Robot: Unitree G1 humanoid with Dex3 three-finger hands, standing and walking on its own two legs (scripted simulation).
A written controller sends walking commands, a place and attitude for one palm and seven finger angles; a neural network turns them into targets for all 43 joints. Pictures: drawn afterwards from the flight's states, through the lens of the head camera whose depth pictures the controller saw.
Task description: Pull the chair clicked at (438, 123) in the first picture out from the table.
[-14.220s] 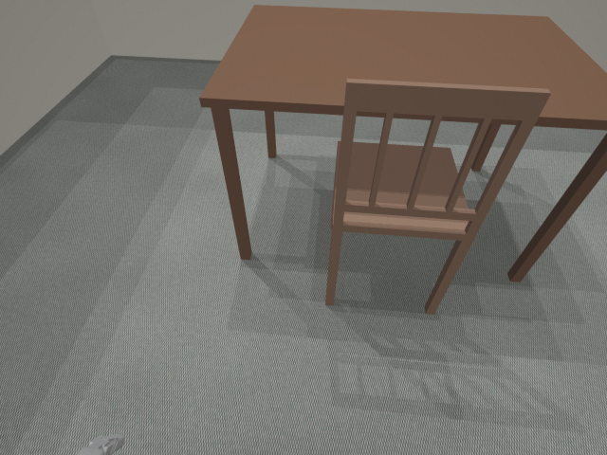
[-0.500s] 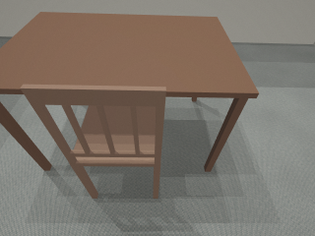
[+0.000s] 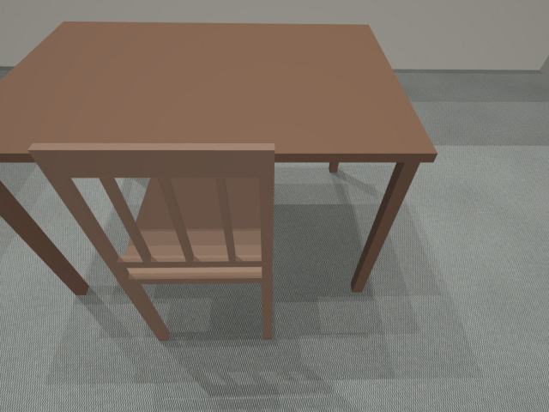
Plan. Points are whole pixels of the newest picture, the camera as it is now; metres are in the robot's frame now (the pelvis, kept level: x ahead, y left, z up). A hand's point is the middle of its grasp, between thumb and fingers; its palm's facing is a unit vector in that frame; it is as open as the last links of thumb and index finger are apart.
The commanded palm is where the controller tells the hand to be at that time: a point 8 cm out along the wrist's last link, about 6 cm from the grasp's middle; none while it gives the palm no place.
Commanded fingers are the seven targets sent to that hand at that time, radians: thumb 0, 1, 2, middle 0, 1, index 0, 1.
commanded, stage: look again from close up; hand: left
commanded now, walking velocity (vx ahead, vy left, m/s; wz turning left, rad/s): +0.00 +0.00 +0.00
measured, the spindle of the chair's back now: (178, 222) +0.49 +0.24 -0.09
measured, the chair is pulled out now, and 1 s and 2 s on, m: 0.00 0.00 0.00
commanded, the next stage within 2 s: shuffle to correct the standing spot in 0.54 s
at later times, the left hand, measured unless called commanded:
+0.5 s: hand out of the picture -0.01 +0.15 -0.18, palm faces +0.00 -0.98 -0.18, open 7.4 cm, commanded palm none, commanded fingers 0.00 0.90 0.90 -0.20 -0.30 -0.20 -0.30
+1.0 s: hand out of the picture +0.03 +0.19 -0.19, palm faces +0.05 -0.98 -0.20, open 7.4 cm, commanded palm none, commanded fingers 0.00 0.90 0.90 -0.20 -0.30 -0.20 -0.30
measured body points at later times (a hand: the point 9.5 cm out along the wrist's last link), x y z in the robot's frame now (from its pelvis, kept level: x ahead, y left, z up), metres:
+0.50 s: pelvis +0.00 -0.01 +0.00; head +0.01 -0.02 +0.45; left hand -0.01 +0.20 -0.16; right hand +0.00 -0.23 -0.16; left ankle +0.05 +0.10 -0.74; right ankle +0.00 -0.15 -0.74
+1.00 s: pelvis +0.05 +0.01 -0.01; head +0.06 +0.02 +0.44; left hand +0.03 +0.25 -0.17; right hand +0.04 -0.22 -0.16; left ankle +0.05 +0.10 -0.74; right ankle +0.00 -0.12 -0.71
